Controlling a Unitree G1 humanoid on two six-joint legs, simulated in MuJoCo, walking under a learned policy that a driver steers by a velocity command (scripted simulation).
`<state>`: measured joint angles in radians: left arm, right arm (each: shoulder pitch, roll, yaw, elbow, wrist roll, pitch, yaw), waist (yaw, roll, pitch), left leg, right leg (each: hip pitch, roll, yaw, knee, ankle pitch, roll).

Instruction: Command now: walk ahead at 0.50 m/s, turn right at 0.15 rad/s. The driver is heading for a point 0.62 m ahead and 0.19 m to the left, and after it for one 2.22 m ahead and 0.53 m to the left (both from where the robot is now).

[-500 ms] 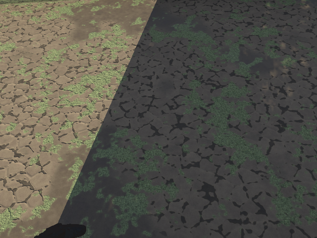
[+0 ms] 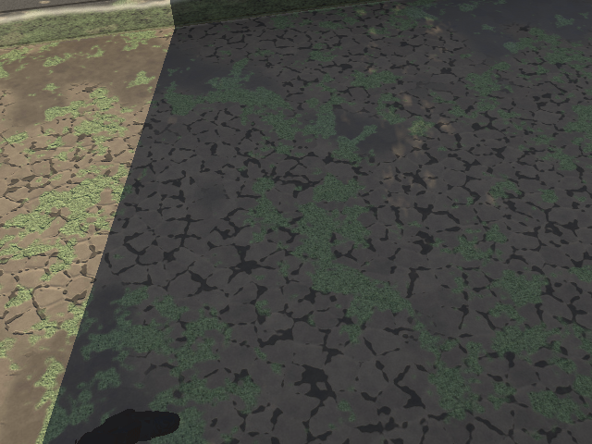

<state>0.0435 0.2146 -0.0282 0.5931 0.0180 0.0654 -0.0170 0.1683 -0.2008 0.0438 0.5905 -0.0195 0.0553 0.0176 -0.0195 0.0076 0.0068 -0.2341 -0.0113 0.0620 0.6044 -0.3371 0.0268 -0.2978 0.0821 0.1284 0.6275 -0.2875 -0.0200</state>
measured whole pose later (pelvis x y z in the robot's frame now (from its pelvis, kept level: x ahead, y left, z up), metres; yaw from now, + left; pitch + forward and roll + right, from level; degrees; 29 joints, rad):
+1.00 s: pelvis +0.04 -0.02 +0.00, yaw +0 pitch -2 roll +0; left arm 0.07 0.16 -0.06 0.59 0.01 0.08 0.00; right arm 0.17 -0.16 0.04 0.62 -0.02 0.05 -0.01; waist 0.01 0.00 -0.01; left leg -0.19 0.02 0.05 0.64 -0.42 0.00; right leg -0.25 0.10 0.08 0.66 -0.36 -0.06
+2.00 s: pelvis +0.04 -0.02 +0.00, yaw +1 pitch -1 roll +0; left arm 0.08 0.15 -0.07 0.59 0.02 0.06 -0.01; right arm 0.14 -0.16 0.04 0.60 -0.03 0.08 -0.01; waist 0.01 0.00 -0.01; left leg -0.20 0.01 0.03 0.65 -0.42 0.00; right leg -0.26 0.09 0.05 0.67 -0.37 -0.06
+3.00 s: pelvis +0.04 -0.02 +0.00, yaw +2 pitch -1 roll +0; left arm 0.09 0.14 -0.07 0.59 0.02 0.06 0.00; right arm 0.14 -0.15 0.05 0.61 -0.03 0.07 -0.01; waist 0.01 0.00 -0.01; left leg -0.20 0.01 0.02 0.64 -0.42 -0.01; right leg -0.26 0.08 0.04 0.66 -0.37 -0.06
